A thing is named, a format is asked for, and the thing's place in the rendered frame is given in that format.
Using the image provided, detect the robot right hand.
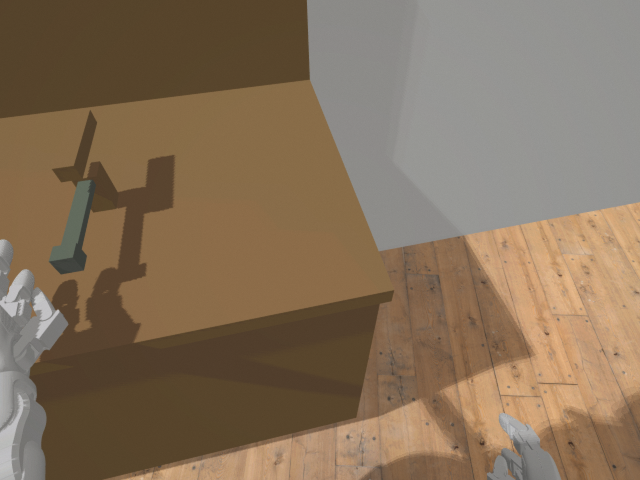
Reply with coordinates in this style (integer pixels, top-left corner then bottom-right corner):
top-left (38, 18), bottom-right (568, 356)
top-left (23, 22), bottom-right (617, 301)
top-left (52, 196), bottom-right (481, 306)
top-left (487, 413), bottom-right (561, 480)

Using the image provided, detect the robot left hand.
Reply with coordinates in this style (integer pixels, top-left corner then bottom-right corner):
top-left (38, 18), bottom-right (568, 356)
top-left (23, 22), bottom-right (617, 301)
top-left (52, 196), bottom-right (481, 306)
top-left (0, 239), bottom-right (69, 378)

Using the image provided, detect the left robot forearm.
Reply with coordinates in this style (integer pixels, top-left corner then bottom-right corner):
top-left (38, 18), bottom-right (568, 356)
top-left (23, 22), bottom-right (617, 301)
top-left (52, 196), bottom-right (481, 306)
top-left (0, 371), bottom-right (47, 480)

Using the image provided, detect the counter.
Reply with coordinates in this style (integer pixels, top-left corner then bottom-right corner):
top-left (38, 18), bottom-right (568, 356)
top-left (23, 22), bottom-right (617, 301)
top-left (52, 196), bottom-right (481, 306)
top-left (0, 0), bottom-right (394, 480)

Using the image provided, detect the tap lever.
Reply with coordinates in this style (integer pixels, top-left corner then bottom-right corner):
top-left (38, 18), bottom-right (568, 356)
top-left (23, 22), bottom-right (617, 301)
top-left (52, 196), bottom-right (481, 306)
top-left (49, 179), bottom-right (96, 274)

